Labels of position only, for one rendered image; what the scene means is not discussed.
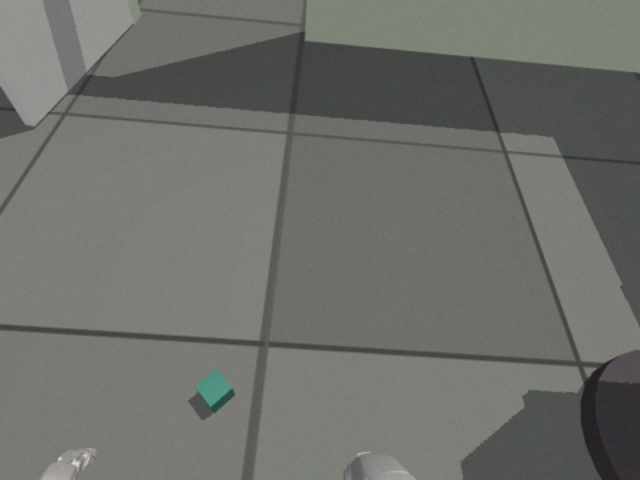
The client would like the cube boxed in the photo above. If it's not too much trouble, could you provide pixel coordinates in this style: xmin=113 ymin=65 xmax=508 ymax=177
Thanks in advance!
xmin=195 ymin=369 xmax=235 ymax=413

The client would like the left robot hand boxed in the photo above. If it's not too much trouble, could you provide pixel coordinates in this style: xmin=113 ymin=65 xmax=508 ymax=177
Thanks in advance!
xmin=38 ymin=448 xmax=98 ymax=480

